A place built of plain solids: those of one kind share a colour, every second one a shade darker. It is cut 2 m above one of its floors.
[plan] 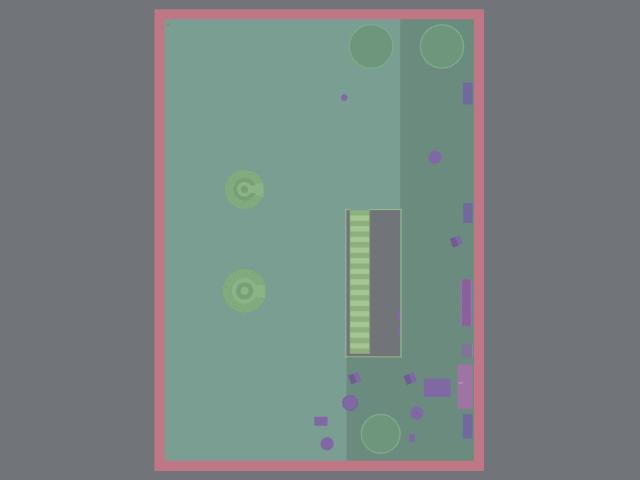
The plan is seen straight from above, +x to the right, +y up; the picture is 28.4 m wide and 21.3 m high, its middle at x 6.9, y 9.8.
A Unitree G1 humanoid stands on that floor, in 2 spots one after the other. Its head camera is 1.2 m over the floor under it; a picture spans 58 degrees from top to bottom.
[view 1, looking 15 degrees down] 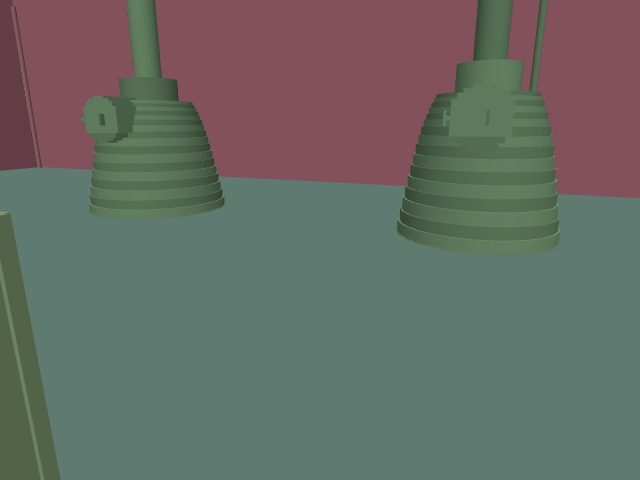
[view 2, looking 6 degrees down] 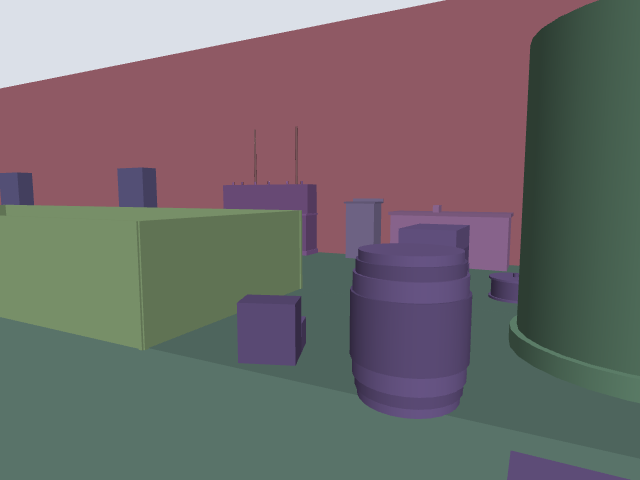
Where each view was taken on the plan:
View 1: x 8.66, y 12.22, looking -158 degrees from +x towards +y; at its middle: upper_floor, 4.64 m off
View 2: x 5.75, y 1.90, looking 27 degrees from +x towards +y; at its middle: wall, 9.01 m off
